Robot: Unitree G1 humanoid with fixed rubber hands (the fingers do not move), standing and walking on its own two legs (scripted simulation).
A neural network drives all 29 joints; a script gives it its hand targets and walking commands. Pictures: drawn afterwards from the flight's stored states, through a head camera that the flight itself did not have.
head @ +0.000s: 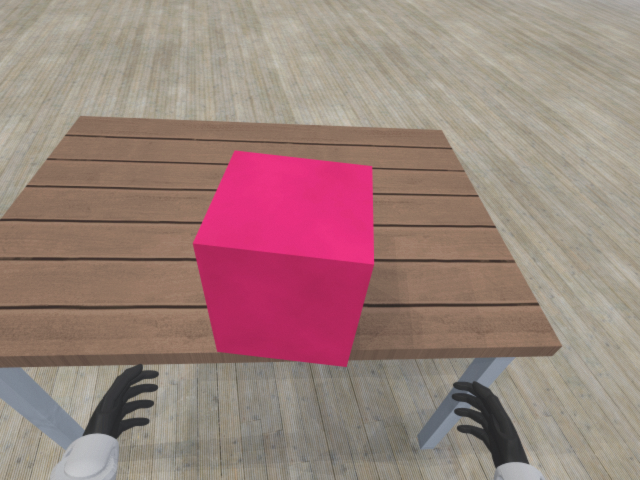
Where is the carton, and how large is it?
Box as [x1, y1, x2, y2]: [193, 151, 373, 366]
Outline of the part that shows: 234,151 193,242 217,351 346,366 373,266 371,166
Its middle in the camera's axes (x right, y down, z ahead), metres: -0.04 +0.03 +0.60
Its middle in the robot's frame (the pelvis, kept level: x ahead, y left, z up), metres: +0.43 +0.03 +0.02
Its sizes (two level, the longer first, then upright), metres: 0.210 0.200 0.250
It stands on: a table, 0.67 m high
